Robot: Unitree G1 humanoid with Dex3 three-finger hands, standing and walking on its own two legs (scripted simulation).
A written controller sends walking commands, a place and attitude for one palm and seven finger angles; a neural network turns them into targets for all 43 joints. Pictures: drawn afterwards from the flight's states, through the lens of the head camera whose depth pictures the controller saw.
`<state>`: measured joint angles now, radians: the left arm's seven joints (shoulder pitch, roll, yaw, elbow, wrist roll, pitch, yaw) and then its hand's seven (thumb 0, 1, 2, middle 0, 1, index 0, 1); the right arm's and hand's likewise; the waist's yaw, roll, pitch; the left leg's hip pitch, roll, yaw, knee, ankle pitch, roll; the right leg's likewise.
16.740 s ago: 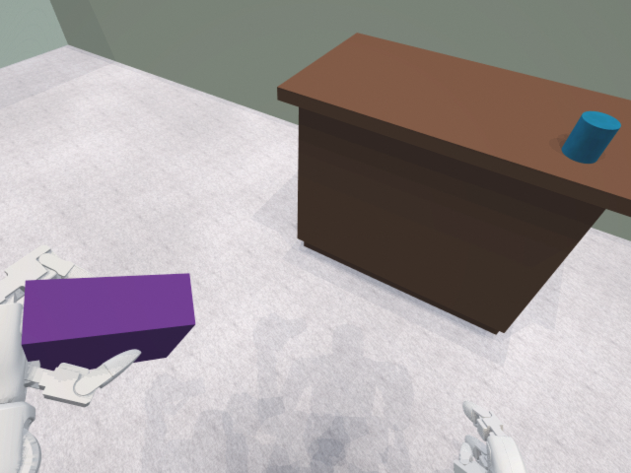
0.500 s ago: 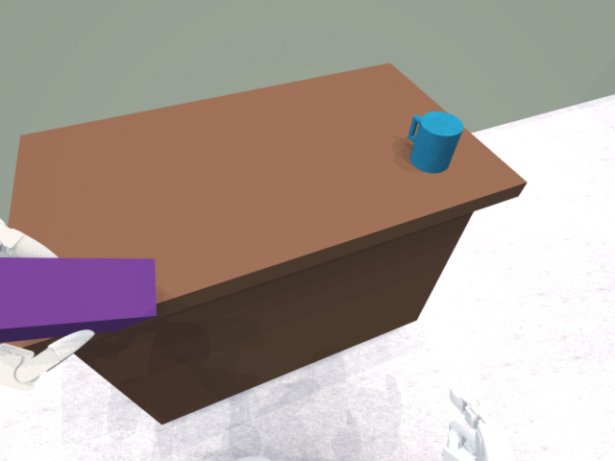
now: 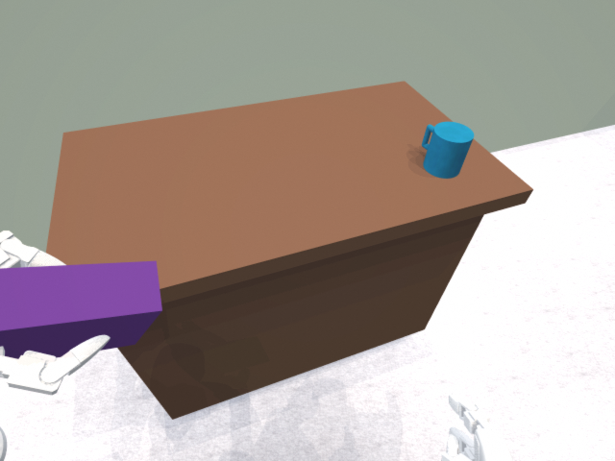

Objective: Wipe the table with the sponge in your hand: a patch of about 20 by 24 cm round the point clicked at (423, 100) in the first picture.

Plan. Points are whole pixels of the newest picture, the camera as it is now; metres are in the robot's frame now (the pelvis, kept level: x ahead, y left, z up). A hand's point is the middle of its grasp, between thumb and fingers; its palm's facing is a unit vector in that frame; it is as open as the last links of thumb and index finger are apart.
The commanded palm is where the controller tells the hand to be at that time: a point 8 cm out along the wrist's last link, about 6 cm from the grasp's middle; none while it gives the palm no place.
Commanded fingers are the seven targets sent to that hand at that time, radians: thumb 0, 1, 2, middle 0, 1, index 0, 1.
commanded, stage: come to a stop and stand still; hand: left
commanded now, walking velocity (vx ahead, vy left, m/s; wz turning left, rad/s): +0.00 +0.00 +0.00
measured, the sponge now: (101, 312) +0.22 +0.23 +0.15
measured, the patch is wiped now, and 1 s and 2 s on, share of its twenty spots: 0.00 0.00 0.00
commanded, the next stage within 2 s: look again from close up in 0.34 s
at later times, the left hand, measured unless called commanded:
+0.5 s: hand (64, 335) +0.20 +0.25 +0.14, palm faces +0.41 -0.83 -0.37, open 9.5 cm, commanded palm +0.15 +0.28 +0.19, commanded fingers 0.00 0.10 1.30 -1.20 -1.60 -1.20 -1.60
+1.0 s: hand (79, 297) +0.24 +0.26 +0.15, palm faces +0.40 -0.85 -0.35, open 9.5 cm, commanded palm +0.18 +0.28 +0.19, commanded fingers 0.00 0.10 1.30 -1.20 -1.60 -1.20 -1.60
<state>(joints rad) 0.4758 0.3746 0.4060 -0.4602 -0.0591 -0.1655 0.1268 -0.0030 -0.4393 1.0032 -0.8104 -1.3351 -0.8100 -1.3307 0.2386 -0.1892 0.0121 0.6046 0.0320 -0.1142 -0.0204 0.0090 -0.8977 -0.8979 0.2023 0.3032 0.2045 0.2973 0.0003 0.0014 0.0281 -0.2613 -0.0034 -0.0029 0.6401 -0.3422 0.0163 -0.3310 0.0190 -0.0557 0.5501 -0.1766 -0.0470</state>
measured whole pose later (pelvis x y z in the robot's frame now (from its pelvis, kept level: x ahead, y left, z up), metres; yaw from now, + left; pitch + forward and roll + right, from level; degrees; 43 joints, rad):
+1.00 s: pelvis +0.03 +0.00 +0.01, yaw +1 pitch -1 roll +0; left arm 0.46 0.35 0.31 -0.43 -0.05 -0.12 0.15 0.00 -0.43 0.99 -0.81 -1.33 -0.81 -1.32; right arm 0.22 -0.19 0.03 0.59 0.01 -0.08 -0.05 0.01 -0.90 -0.90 0.20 0.30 0.20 0.30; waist 0.02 -0.04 0.03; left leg -0.17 -0.03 -0.03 0.46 -0.28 0.02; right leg -0.23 0.03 -0.01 0.48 -0.24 -0.04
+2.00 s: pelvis +0.18 -0.18 -0.01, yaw -2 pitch -2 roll +0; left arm 0.45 0.38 0.38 -0.54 -0.06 -0.15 0.15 0.00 -0.44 0.99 -0.81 -1.33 -0.81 -1.32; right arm 0.21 -0.22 0.01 0.60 0.02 -0.07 -0.02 0.01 -0.90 -0.90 0.20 0.30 0.20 0.30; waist 0.00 -0.05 0.08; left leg -0.37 0.05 0.12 0.74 -0.36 0.00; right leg -0.33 0.00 -0.11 0.65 -0.29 -0.07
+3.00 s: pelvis +0.25 -0.29 +0.02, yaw -2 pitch +0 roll +4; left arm 0.51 0.35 0.29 -0.53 -0.04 -0.14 0.15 0.00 -0.44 0.99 -0.80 -1.33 -0.81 -1.32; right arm 0.17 -0.24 -0.01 0.54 0.02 -0.02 -0.04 0.01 -0.90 -0.90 0.20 0.30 0.20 0.30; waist 0.01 -0.04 0.06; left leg -0.24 0.01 0.03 0.53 -0.27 0.02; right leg -0.24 -0.05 -0.10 0.43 -0.19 -0.07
